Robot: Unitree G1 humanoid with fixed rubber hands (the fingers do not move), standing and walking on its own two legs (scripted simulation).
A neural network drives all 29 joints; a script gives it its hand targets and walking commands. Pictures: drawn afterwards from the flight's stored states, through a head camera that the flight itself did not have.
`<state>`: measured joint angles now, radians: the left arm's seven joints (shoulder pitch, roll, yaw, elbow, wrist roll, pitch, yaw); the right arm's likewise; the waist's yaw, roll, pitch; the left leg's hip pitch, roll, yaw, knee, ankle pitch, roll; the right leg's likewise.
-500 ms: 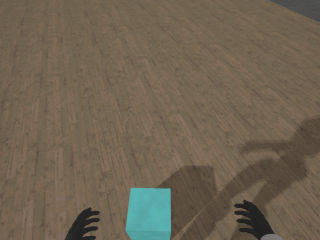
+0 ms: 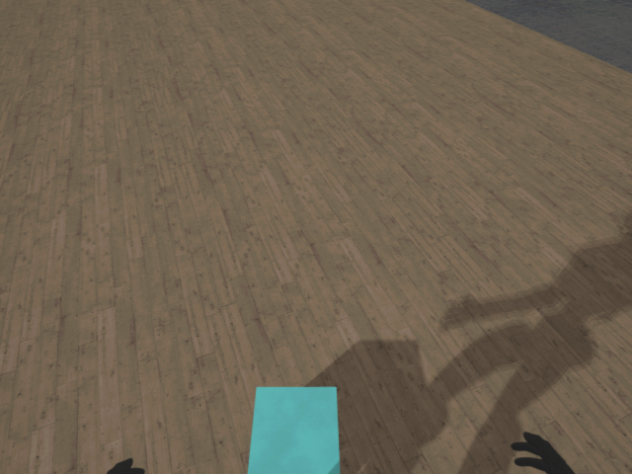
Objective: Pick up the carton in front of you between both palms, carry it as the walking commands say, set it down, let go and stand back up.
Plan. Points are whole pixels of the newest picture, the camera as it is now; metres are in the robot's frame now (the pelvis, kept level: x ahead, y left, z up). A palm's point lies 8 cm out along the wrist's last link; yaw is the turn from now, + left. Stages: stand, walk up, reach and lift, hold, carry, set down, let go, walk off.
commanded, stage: stand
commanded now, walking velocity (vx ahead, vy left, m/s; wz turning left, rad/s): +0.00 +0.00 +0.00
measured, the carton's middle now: (296, 442) +0.36 +0.06 -0.64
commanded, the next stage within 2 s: none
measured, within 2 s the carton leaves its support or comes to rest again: neither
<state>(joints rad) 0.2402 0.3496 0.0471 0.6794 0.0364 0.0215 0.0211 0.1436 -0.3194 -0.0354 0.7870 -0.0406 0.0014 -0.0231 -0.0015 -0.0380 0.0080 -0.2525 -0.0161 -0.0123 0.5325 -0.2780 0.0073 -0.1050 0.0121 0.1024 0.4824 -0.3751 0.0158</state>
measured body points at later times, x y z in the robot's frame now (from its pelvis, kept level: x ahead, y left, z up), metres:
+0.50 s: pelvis -0.01 +0.00 +0.00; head -0.01 +0.01 +0.45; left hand +0.10 +0.30 -0.11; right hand +0.11 -0.30 -0.10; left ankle +0.00 +0.11 -0.73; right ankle -0.07 -0.14 -0.73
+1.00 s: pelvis -0.03 +0.00 +0.01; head -0.03 +0.01 +0.46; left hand +0.07 +0.31 -0.11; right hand +0.08 -0.31 -0.10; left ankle +0.00 +0.11 -0.73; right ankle -0.07 -0.14 -0.73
